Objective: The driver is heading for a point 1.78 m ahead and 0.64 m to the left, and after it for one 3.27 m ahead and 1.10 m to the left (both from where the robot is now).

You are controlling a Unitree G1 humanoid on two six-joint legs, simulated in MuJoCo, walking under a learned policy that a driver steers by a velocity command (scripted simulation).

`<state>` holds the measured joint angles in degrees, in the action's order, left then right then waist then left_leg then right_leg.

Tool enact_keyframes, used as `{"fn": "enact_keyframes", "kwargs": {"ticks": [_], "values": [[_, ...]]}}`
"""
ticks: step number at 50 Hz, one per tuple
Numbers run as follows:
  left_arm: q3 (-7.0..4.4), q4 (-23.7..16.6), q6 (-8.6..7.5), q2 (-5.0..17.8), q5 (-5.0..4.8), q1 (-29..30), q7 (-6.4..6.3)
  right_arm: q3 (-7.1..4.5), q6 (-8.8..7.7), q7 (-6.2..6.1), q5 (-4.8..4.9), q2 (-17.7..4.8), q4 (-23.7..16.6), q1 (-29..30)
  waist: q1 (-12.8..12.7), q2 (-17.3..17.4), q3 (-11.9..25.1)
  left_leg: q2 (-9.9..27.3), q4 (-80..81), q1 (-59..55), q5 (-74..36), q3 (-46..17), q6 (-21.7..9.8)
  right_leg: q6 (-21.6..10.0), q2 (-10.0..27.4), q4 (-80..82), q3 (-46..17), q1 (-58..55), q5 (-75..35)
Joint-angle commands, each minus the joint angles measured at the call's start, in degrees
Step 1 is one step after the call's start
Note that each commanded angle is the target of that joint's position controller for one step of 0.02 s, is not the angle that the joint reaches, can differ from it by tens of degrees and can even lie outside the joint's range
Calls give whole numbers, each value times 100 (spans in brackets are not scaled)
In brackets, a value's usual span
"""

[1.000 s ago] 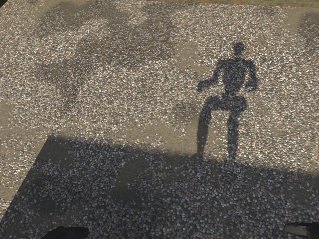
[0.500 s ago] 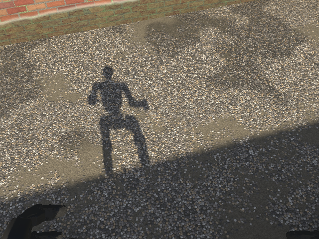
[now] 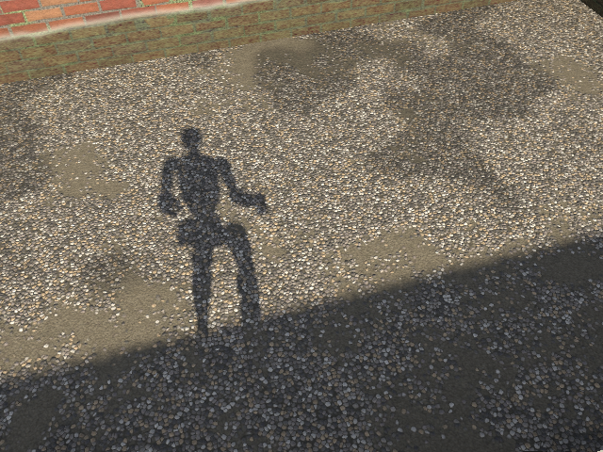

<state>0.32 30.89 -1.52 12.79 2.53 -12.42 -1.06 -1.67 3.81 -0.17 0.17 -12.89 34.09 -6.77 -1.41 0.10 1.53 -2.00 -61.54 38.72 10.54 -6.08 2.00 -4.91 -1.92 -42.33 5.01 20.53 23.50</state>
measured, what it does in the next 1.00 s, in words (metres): steps on the spot, turning left: left foot, then right foot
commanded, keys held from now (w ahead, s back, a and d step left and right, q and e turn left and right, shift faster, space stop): w+q+shift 0.60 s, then w+shift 0.40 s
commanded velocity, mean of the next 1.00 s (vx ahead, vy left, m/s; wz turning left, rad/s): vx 1.00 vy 0.00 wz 0.70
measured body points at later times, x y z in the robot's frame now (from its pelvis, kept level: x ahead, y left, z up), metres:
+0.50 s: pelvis +0.05 +0.04 -0.01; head +0.08 +0.04 +0.44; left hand +0.17 +0.32 -0.07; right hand +0.37 -0.06 -0.07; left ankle +0.06 +0.13 -0.71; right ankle +0.16 -0.05 -0.72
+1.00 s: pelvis +0.04 +0.08 +0.01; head +0.04 +0.08 +0.46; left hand +0.05 +0.38 -0.06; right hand +0.37 +0.13 -0.01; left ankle +0.04 +0.16 -0.71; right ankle +0.15 -0.05 -0.71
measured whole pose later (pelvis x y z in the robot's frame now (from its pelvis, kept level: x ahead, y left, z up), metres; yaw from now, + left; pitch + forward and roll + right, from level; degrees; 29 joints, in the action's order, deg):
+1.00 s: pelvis +0.04 +0.08 +0.01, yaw +42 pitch -1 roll -1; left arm 0.3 33.3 -0.1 10.9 0.8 -5.4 1.2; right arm 3.2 3.6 2.4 2.1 -10.2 28.1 4.3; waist -1.6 0.9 -0.6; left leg -7.7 -36.1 20.7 13.6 -6.3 -4.2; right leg 3.6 5.5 -34.7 3.6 15.3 18.0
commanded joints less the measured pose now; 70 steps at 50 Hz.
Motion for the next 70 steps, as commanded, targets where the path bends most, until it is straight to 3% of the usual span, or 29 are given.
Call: {"fn": "enact_keyframes", "kwargs": {"ticks": [1,6,8,9,10,11,12,14,15,17,19,21,23,24,25,26,27,28,29,32,34,36,37,38,43,47,52,59,70], "values": [[-290,-145,-49,802,-56,-230,-18,-33,-90,160,49,-286,-749,1039,-306,-919,82,183,319,213,729,480,-116,-87,1596,1431,-1251,-778,-2391],[-380,87,-121,950,-143,-154,-113,-4,-76,262,93,-240,-750,918,-192,-807,254,179,1410,-1090,1197,1045,-484,-11,1686,919,-527,-989,-4194],[-432,131,-80,1165,-185,96,-177,-80,-107,221,-45,-275,-298,-484,581,-529,762,-295,2176,-3047,413,1102,-846,382,1328,-832,233,-292,-5641],[-454,-169,-7,1169,-194,524,-184,-235,-125,198,-50,-831,-161,-1272,1079,532,998,404,1859,-4355,-1469,-400,-1403,643,761,-3155,299,1621,-4110],[-360,-660,29,776,-164,1275,-214,-395,-63,257,85,-1500,-262,-767,980,2001,1272,1148,2813,-4841,-2418,-2659,-2080,925,-368,-4146,-300,3498,219],[-249,-720,1,752,-3,1297,-304,-416,29,144,85,-1332,-468,-564,950,1190,1368,1494,2928,-4486,-2024,-2665,-2232,1104,-87,-4294,-1008,3582,159],[-233,-648,9,705,-24,1219,-277,-294,47,30,-34,-1027,-582,-133,666,755,980,1453,2934,-3832,-1854,-2389,-2141,1206,15,-4276,-1003,3588,45],[-214,-574,134,729,35,821,-313,-23,3,-49,6,-528,-768,832,-74,359,113,770,2884,-1535,-2154,-1341,-1446,1272,253,-2781,-862,2369,-468],[-123,-646,269,394,49,872,-288,104,-51,-28,-84,-338,-893,1294,-209,649,153,201,2860,-592,-2493,-888,-1181,1320,7,-2302,-545,1286,-377],[-14,-512,427,255,177,550,-242,157,-81,28,-160,-483,-903,1304,-166,921,619,128,2829,-864,-3278,-1090,-1220,1239,-176,-2104,-397,693,-393],[-41,-439,319,472,50,504,-230,35,-91,27,-73,-722,-906,1142,26,691,975,220,2803,-1481,-2633,-1415,-1202,1161,0,-1433,-699,418,-749],[27,-549,209,415,-41,777,-153,-38,-93,-9,-73,-910,-816,979,206,774,887,308,3050,-1511,-2263,-1789,-1299,995,2,-927,-662,-121,-592],[95,-480,116,194,-43,572,-78,-33,-10,-56,28,-763,-886,1225,6,355,651,290,2762,-957,-1889,-1986,-1153,763,148,153,-764,-1135,-1082],[43,-337,74,330,-11,365,-51,-44,16,-72,118,-618,-910,1087,50,-502,750,-52,2049,-446,-798,-1736,-869,488,592,413,-1027,-2015,-2577],[-111,-417,40,790,98,678,-31,15,-25,-58,240,-366,-977,659,142,-1978,1035,-639,1401,443,442,-944,-586,95,1384,470,-1840,-2651,-3005],[-141,-536,53,848,114,682,-32,-21,-121,-34,160,-469,-966,902,-234,-2428,930,-652,794,727,1527,-573,-476,-313,1989,1026,-2716,-2308,-2924],[-117,-553,61,809,118,611,-62,-135,-205,-1,37,-742,-1028,1377,-383,-1776,713,-518,198,609,1532,-458,-390,-535,2227,1322,-2920,-1723,-2713],[-127,-479,77,734,63,498,-93,-177,-302,22,101,-759,-1048,1617,-389,-1120,930,-322,134,490,1374,-319,-393,-490,2206,1559,-3051,-1746,-1401],[-101,-472,75,659,21,806,-124,-115,-299,82,115,-644,-1140,1821,-242,-812,540,-93,291,387,1068,-253,-341,-337,2173,1705,-2728,-1262,-829],[-33,-567,3,462,-175,1575,-24,86,-123,167,97,-151,-935,1263,273,-657,486,1,1425,-1953,255,280,-281,279,1511,1868,-1343,317,-108],[6,-521,-36,337,-207,1577,97,135,-55,226,-14,-105,-761,954,332,-574,520,-86,1978,-2578,276,471,-371,474,1112,1560,-690,398,144],[30,-471,60,35,-148,1172,144,201,-12,235,-59,-208,-763,997,44,593,395,122,2388,-2460,-257,-96,-548,673,543,450,43,360,-93],[98,-618,108,-50,-162,1317,171,125,-20,217,163,-595,-962,1246,237,1381,336,439,3398,-1582,1077,-1151,-770,814,301,22,263,178,-286],[43,-661,126,101,-192,1466,187,109,9,214,250,-755,-1077,1529,228,1433,124,585,3985,-1272,1705,-1664,-836,818,290,-100,162,95,-406],[-20,-339,23,100,-153,1065,134,155,-48,72,164,-644,-1150,1718,107,742,594,396,4039,-1762,1213,-1414,-665,714,320,469,81,-771,-950],[-69,-293,27,77,-171,1214,233,204,-131,224,200,-491,-1207,1863,104,312,662,191,3963,-1762,1169,-1102,-504,679,424,684,115,-1115,-1059],[-83,-275,53,49,-193,1235,228,254,-185,303,177,-356,-1239,2007,89,207,534,97,3957,-1670,1097,-920,-424,654,575,859,50,-1259,-989],[-137,-136,107,128,-222,1224,42,310,-174,197,99,-108,-1147,2087,149,-57,442,-80,3656,-1785,338,-540,-440,614,795,1072,-161,-1584,-1165],[-91,-239,80,14,-254,1352,37,289,-192,87,114,-48,-999,2047,159,-5,405,-53,3360,-1787,-50,-363,-412,501,834,1089,-212,-1549,-1280]]}}
Keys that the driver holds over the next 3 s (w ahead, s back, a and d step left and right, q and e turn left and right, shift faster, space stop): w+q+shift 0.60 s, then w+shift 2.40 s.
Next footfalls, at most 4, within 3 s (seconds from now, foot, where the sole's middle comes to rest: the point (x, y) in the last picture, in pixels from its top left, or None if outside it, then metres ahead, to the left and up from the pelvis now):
0.16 left None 0.07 0.18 -0.75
0.46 right None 0.19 -0.03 -0.75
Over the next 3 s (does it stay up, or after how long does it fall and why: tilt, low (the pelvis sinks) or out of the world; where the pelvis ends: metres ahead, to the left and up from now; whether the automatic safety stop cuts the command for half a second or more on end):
stays up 0.09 0.07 0.01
